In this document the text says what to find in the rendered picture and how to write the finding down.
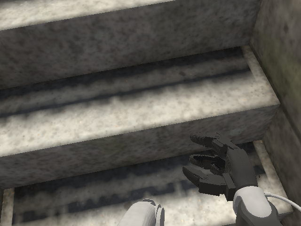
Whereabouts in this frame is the robot right hand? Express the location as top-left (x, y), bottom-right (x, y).
top-left (182, 132), bottom-right (261, 202)

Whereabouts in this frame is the robot left shin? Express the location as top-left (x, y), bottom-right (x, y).
top-left (142, 199), bottom-right (156, 206)

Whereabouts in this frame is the right robot forearm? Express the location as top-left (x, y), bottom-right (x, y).
top-left (232, 186), bottom-right (283, 226)

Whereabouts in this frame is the left robot thigh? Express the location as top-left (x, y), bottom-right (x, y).
top-left (118, 202), bottom-right (165, 226)

